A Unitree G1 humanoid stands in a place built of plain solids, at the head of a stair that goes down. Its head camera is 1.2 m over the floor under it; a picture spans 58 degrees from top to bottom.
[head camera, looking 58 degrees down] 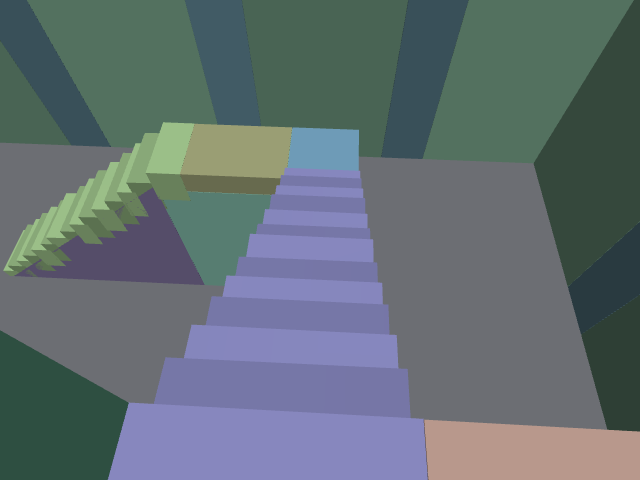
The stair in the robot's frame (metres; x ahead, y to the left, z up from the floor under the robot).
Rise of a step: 0.18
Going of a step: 0.23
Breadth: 0.78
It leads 3 degrees to the right of straight ahead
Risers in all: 13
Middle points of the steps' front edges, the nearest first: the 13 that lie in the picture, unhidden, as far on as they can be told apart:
0.22 0.12 0.00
0.40 0.11 -0.18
0.58 0.10 -0.37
0.78 0.09 -0.55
0.98 0.08 -0.73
1.19 0.07 -0.92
1.46 0.05 -1.10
1.67 0.04 -1.28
1.92 0.03 -1.47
2.21 0.02 -1.65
2.46 0.00 -1.83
2.73 -0.01 -2.02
2.98 -0.03 -2.20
